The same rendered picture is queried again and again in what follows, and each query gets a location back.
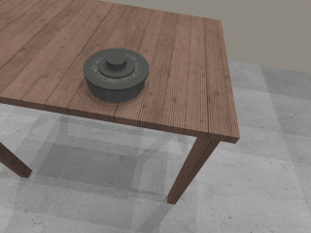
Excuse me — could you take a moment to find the table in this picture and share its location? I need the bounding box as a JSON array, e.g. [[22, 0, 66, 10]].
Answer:
[[0, 0, 240, 205]]

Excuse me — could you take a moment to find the lid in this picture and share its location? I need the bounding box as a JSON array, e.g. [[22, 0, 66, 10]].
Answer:
[[83, 48, 150, 92]]

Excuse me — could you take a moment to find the knob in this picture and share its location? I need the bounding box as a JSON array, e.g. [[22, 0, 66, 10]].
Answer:
[[106, 52, 127, 69]]

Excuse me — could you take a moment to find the pot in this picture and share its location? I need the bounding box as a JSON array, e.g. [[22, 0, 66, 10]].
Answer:
[[86, 80, 145, 103]]

